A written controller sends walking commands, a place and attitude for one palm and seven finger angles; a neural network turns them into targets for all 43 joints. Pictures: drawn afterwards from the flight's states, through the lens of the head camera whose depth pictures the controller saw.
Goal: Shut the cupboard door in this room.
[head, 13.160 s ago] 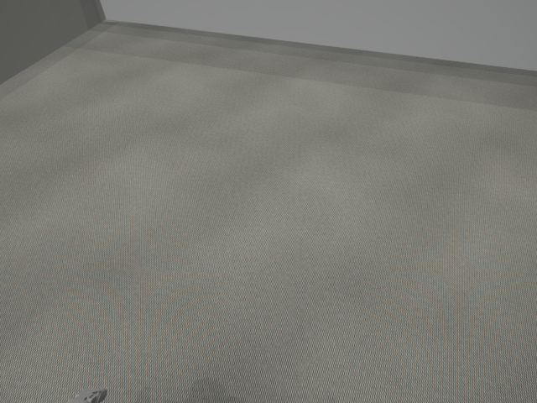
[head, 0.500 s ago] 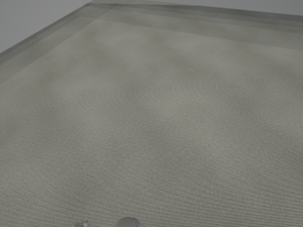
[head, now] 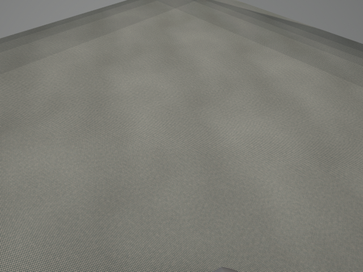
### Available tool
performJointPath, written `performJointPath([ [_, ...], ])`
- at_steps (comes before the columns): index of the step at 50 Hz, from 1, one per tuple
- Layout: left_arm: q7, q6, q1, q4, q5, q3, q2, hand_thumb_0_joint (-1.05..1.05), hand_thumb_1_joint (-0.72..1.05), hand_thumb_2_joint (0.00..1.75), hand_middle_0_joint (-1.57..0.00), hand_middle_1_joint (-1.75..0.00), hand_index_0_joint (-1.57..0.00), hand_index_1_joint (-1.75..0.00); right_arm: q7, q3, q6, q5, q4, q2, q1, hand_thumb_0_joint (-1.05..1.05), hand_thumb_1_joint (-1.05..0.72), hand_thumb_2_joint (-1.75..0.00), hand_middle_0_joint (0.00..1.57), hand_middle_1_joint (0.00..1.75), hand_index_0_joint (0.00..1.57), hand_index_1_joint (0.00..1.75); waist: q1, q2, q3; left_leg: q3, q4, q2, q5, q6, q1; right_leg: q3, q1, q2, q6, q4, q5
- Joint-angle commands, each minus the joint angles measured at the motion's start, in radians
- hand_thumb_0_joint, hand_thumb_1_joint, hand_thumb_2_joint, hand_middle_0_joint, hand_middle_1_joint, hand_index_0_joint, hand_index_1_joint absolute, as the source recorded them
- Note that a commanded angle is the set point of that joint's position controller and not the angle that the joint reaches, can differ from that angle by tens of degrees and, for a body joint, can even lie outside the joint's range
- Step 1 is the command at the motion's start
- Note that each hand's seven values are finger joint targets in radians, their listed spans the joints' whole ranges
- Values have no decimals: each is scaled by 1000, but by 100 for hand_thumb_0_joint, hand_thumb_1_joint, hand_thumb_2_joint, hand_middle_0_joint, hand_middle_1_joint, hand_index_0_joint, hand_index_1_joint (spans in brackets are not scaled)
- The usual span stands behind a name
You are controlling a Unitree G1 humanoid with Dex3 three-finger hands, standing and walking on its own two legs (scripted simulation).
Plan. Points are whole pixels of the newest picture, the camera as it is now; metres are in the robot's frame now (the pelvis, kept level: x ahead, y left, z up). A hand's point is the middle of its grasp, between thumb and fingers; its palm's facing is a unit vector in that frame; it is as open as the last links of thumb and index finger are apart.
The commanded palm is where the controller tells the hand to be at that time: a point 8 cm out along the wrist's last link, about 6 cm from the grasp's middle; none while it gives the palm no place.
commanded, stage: turn or walk to find it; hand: left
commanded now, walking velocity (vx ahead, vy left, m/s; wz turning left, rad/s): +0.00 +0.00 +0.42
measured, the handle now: out of the picture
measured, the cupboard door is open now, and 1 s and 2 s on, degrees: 82 82 82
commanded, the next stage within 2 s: none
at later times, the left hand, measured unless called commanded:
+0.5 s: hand out of the picture -0.02 +0.16 -0.15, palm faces +0.26 -0.93 -0.26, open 7.4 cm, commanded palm none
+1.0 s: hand out of the picture -0.05 +0.19 -0.15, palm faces +0.43 -0.86 -0.28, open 7.4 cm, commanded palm none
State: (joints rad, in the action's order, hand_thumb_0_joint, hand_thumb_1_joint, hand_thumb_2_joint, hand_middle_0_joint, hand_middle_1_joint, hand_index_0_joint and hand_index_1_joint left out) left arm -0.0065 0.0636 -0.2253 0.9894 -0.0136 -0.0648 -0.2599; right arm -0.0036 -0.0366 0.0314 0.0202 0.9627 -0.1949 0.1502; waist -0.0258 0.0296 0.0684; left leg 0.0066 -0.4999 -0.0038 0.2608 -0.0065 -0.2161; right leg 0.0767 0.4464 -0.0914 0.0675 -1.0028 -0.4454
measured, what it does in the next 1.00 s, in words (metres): steps on the spot, turning left: right foot, then left foot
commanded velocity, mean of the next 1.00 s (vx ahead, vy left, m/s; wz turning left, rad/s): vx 0.00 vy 0.00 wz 0.42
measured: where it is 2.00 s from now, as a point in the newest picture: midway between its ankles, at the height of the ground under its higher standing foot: outside the picture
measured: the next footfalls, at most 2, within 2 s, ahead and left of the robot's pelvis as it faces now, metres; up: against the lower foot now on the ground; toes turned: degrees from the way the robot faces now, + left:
right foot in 0.18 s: +0.04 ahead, -0.13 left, +0.00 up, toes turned +0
left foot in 0.64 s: -0.06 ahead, +0.11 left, +0.00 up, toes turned +22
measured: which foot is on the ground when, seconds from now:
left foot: down 0.00-0.18, up 0.20-0.62, down 0.64-1.00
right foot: up 0.00-0.16, down 0.18-0.64, up 0.66-1.00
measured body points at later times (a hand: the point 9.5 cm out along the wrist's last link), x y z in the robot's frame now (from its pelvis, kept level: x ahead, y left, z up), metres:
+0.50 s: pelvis -0.03 -0.04 +0.00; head +0.01 -0.05 +0.45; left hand -0.03 +0.21 -0.13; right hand +0.08 -0.28 -0.16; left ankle -0.09 +0.11 -0.68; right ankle +0.00 -0.13 -0.74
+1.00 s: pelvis -0.05 -0.04 +0.00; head -0.02 -0.04 +0.44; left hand -0.07 +0.24 -0.13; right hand +0.11 -0.23 -0.16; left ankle -0.09 +0.09 -0.74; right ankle +0.00 -0.14 -0.73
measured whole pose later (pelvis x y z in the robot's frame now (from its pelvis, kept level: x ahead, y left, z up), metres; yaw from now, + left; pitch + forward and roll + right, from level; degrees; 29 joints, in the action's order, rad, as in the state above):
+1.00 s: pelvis -0.05 -0.04 +0.00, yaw +25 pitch +0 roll +1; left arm -0.01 0.03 -0.15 0.93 -0.01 -0.05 -0.22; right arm 0.00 -0.06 0.04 0.02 0.97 -0.20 0.18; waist 0.01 -0.01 0.07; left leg -0.05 -0.52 0.02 0.25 0.02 -0.27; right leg 0.06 0.30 -0.05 0.07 -0.64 -0.35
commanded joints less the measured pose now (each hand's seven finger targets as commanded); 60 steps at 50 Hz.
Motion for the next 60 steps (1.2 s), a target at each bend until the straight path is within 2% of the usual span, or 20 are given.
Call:
performJointPath([
  [1,-3,-29,40,-101,2,-3,-43,0,90,90,-20,-30,-20,-30,-9,-58,-15,2,-60,-217,22,0,-90,-90,20,30,20,30,46,-179,-61,-236,173,-229,-303,-157,48,-25,12,16,11,104,-4],
  [7,-10,-54,-65,-91,5,-5,-53,0,90,90,-20,-30,-20,-30,-3,-69,-4,-2,-81,-209,-4,0,-90,-90,20,30,20,30,-2,-164,-111,-270,44,-164,-324,-106,-48,1,-261,56,-1,525,186],
  [8,-15,-65,-103,-83,-1,-12,-84,0,90,90,-20,-30,-20,-30,0,-67,-7,-8,-90,-175,0,0,-90,-90,20,30,20,30,-16,-72,-136,-225,-43,-107,-207,-57,-133,-62,-376,-15,-16,644,250],
  [9,-24,-74,-116,-87,-16,-30,-174,0,90,90,-20,-30,-20,-30,6,-55,-9,-15,-113,-106,9,0,-90,-90,20,30,20,30,-18,194,-122,-80,-238,29,68,15,-326,-321,-468,-253,-102,704,323],
  [10,-24,-73,-102,-102,-11,-37,-204,0,90,90,-20,-30,-20,-30,4,-60,0,-6,-130,-127,-24,0,-90,-90,20,30,20,30,-36,258,-98,-71,-440,47,321,32,-347,-405,-354,-391,-211,738,373],
  [13,-27,-70,35,-137,-8,-21,-120,0,90,90,-20,-30,-20,-30,16,-71,22,1,-80,-136,0,0,-90,-90,20,30,20,30,31,92,-3,-99,-709,-8,183,32,-329,-234,-193,-273,-199,728,281],
  [15,-27,-77,52,-146,-8,-13,-99,0,90,90,-20,-30,-20,-30,23,-64,26,2,-56,-120,51,0,-90,-90,20,30,20,30,43,120,-34,-63,-720,-14,117,52,-321,-124,-232,-226,-174,704,349],
  [24,-25,-71,-79,-78,-18,-29,-153,0,90,90,-20,-30,-20,-30,20,-38,13,-9,-64,-90,-50,0,-90,-90,20,30,20,30,-35,157,-79,38,-361,-26,211,70,-236,-56,-383,-273,-212,637,591],
  [29,-21,-58,-41,-67,-9,-36,-162,0,90,90,-20,-30,-20,-30,14,-33,-8,-12,-43,-99,40,0,-90,-90,20,30,20,30,16,140,-135,91,3,-13,29,44,-12,20,-320,-250,-142,498,570],
  [30,-18,-51,-38,-71,0,-33,-143,0,90,90,-20,-30,-20,-30,14,-41,-16,-10,-35,-134,70,0,-90,-90,20,30,20,30,38,55,-144,49,107,-52,-85,26,108,60,-220,-219,-93,408,468],
  [31,-13,-45,-47,-98,6,-27,-87,0,90,90,-20,-30,-20,-30,11,-62,-25,0,-40,-226,97,0,-90,-90,20,30,20,30,53,-196,-159,-227,164,-259,-276,-60,223,114,-10,-103,-24,226,174],
  [32,-10,-39,26,-134,-2,-4,-49,0,90,90,-20,-30,-20,-30,8,-72,-16,-2,-39,-286,137,0,-90,-90,20,30,20,30,79,-307,-107,-342,197,-394,-468,-147,176,78,90,-35,0,65,-175],
  [38,0,-30,38,-81,-1,-12,-58,0,90,90,-20,-30,-20,-30,-15,-50,-27,0,-52,-200,20,0,-90,-90,20,30,20,30,32,-178,-71,-185,170,-235,-442,-143,87,-38,73,-17,11,-68,17],
  [43,-6,-33,76,-113,4,-3,-41,0,90,90,-20,-30,-20,-30,-11,-63,-19,3,-47,-209,60,0,-90,-90,20,30,20,30,56,-172,-95,-233,142,-240,-471,-165,124,-36,32,13,17,95,-18],
  [48,-10,-50,-15,-100,9,-3,-42,0,90,90,-20,-30,-20,-30,-5,-70,-9,3,-66,-208,16,0,-90,-90,20,30,20,30,13,-190,-111,-263,67,-189,-421,-124,-1,-3,-203,58,3,445,127],
  [49,-13,-57,-64,-87,6,-7,-60,0,90,90,-20,-30,-20,-30,-3,-71,-8,-3,-72,-194,0,0,-90,-90,20,30,20,30,-13,-148,-122,-244,18,-155,-310,-88,-72,-4,-312,39,0,570,235],
  [51,-25,-73,-88,-95,-17,-34,-202,0,90,90,-20,-30,-20,-30,7,-52,-9,-12,-115,-83,16,0,-90,-90,20,30,20,30,-22,273,-94,-38,-322,65,262,34,-370,-377,-451,-337,-147,723,355],
  [52,-29,-72,-80,-108,-7,-40,-194,0,90,90,-20,-30,-20,-30,4,-67,11,-2,-113,-142,4,0,-90,-90,20,30,20,30,-37,275,-95,-92,-510,24,322,29,-322,-395,-303,-398,-211,759,308],
  [55,-25,-71,69,-144,-6,-18,-114,0,90,90,-20,-30,-20,-30,19,-70,23,3,-58,-124,37,0,-90,-90,20,30,20,30,41,97,-5,-85,-721,-12,154,38,-333,-187,-205,-253,-180,727,261],
  [60,-27,-76,12,-127,-11,-14,-106,0,90,90,-20,-30,-20,-30,24,-60,26,0,-46,-109,30,0,-90,-90,20,30,20,30,14,132,-27,-24,-627,-29,131,70,-296,-83,-256,-239,-179,706,373],
])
